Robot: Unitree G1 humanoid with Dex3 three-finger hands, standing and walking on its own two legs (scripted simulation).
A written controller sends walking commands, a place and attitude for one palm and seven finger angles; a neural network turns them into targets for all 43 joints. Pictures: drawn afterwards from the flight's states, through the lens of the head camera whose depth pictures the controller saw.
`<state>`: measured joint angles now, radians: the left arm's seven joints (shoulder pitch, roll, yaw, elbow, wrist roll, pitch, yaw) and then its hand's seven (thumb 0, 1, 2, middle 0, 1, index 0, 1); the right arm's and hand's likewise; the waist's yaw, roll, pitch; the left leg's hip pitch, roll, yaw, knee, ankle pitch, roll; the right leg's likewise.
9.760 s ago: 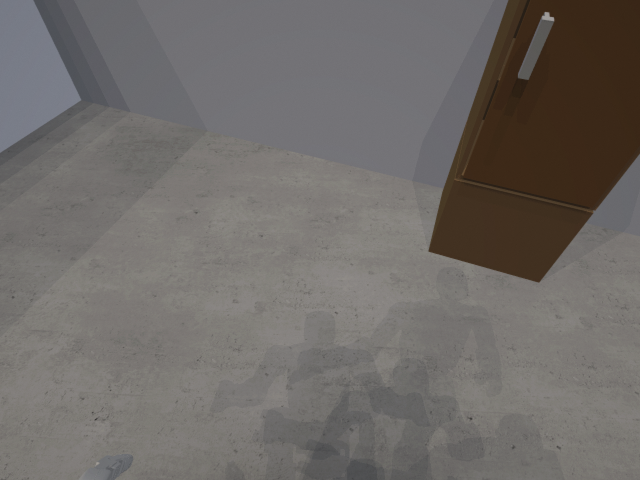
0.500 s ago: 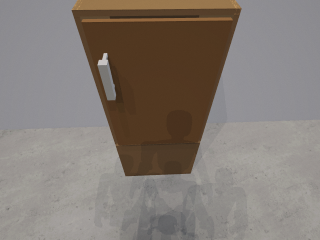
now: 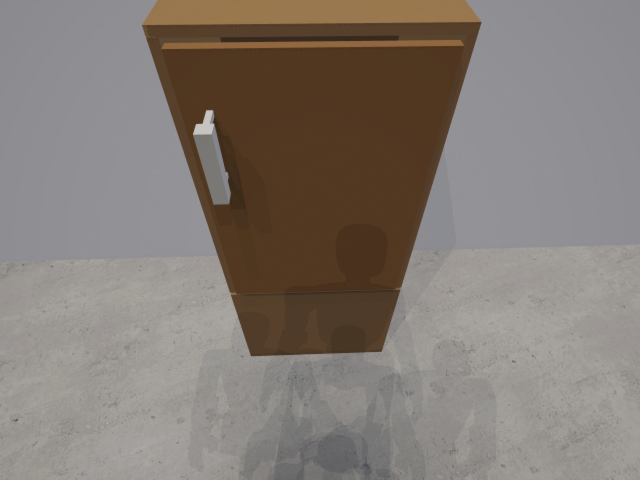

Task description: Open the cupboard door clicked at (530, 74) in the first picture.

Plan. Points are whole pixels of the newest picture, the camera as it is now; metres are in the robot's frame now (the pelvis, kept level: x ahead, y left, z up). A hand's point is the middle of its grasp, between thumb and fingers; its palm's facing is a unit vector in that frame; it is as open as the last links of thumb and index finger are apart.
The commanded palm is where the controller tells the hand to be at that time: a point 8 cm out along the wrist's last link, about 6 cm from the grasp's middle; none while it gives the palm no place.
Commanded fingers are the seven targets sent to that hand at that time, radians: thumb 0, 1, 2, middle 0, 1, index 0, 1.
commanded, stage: raise the hand with hooked fingers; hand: left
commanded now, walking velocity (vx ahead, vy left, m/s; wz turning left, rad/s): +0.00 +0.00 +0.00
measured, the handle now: (215, 158) +0.54 +0.20 +0.09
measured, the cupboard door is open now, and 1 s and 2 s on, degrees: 0 0 0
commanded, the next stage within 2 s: none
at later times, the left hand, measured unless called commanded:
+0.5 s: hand out of the picture +0.12 +0.20 -0.03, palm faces +0.25 -0.97 -0.06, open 9.2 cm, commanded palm +0.13 +0.25 -0.01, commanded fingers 0.00 0.27 0.63 -0.25 -0.70 -0.25 -0.70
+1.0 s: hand (115, 399) +0.20 +0.24 +0.03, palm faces +0.10 -0.99 -0.05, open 12.2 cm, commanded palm +0.17 +0.30 +0.05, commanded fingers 0.00 -0.31 0.38 -0.29 -1.08 -0.29 -1.08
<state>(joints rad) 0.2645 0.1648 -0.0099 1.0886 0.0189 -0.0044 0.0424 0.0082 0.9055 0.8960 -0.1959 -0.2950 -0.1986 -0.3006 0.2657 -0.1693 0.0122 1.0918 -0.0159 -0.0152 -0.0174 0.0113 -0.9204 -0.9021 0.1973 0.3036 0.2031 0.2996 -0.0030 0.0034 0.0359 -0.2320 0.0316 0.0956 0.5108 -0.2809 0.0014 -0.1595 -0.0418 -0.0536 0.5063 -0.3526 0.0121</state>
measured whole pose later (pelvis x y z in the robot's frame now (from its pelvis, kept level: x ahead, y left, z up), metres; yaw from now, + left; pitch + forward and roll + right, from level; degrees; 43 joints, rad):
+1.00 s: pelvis -0.04 +0.00 -0.03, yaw +2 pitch +8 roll -1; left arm 0.21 0.29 0.32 0.15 -0.33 -0.31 -0.34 0.01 -0.09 0.47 -0.26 -0.93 -0.27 -0.94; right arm 0.30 -0.29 -0.01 0.64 0.04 -0.25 -0.09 0.01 -0.90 -0.90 0.20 0.30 0.20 0.30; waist 0.00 0.03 -0.06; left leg -0.62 0.06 0.04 0.84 -0.36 0.01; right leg -0.52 -0.03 -0.09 0.82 -0.44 0.00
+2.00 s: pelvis -0.04 -0.02 -0.01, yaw +2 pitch +2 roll +0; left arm -0.10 0.40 0.45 0.33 -0.32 -0.08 -0.41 -0.01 -0.50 0.30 -0.30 -1.20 -0.30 -1.20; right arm 0.27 -0.28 0.04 0.61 0.06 -0.20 -0.10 0.01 -0.90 -0.90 0.20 0.30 0.20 0.30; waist 0.02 0.04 -0.03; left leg -0.37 0.06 0.05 0.60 -0.26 -0.02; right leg -0.28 -0.01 -0.09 0.59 -0.34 -0.02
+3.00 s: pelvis -0.03 +0.01 -0.01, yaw +1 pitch +7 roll -1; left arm -0.53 0.44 0.40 0.74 -0.23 -0.14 -0.35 -0.01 -0.50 0.30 -0.30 -1.20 -0.30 -1.20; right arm 0.32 -0.27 0.04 0.64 0.04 -0.10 -0.08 0.01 -0.90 -0.90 0.20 0.30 0.21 0.30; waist -0.04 0.02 -0.05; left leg -0.49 0.05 0.06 0.67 -0.30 0.01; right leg -0.40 -0.03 -0.07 0.64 -0.36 0.01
